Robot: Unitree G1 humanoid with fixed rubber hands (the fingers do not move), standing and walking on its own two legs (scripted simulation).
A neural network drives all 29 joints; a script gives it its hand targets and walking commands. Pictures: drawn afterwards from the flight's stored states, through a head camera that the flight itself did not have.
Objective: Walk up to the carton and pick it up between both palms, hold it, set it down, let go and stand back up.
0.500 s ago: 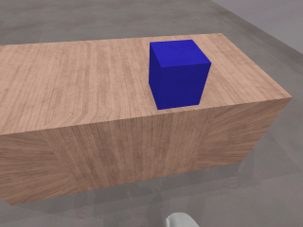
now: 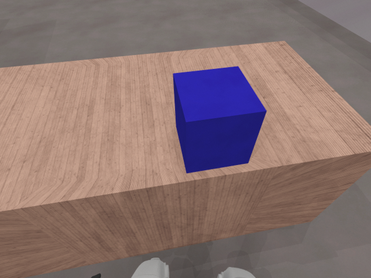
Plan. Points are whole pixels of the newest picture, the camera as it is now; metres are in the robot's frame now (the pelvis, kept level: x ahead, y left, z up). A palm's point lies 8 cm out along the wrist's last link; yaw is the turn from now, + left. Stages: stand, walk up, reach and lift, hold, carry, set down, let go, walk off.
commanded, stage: walk up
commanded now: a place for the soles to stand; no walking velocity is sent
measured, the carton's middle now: (212, 120) +0.53 -0.07 +0.01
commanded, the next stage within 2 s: none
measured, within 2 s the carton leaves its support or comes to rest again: neither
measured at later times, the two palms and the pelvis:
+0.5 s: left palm out of the picture +0.15 +0.21 -0.10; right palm (294, 248) +0.20 -0.24 -0.09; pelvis +0.09 -0.02 +0.03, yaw +0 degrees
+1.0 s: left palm out of the picture +0.12 +0.22 -0.10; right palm out of the picture +0.11 -0.25 -0.10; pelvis +0.09 -0.02 +0.04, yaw -2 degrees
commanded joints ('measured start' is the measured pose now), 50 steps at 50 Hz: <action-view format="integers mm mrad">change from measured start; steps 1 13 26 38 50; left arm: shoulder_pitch -108 34 29 18 41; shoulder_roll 136 143 133 144 145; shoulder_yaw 17 13 5 -5 -20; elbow -62 20 70 140 209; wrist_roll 4 -32 -29 -33 -34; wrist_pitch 2 -9 13 7 4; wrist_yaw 0 -13 -5 -1 5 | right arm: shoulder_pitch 207 -98 -131 -112 -74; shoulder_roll -30 -52 -54 -77 -88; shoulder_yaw -29 19 37 50 60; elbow -28 -10 102 199 279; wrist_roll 7 20 23 20 21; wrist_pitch -36 -27 -10 -16 -15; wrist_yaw -12 -21 -34 -33 -35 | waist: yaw -97 0 -1 2 -4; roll -119 -22 -67 -53 -45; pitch -73 -92 -120 -80 -51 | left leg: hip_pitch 410 181 272 287 305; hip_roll -30 52 66 71 78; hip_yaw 13 -99 -49 -43 -42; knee -271 -384 -464 -538 -591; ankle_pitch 264 419 446 407 352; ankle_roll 22 52 56 46 45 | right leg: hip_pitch -313 60 139 167 156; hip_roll -202 -108 -78 -67 -58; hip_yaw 196 328 252 255 262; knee -330 -358 -405 -464 -502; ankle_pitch -118 373 425 350 262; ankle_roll -80 -3 2 -4 -9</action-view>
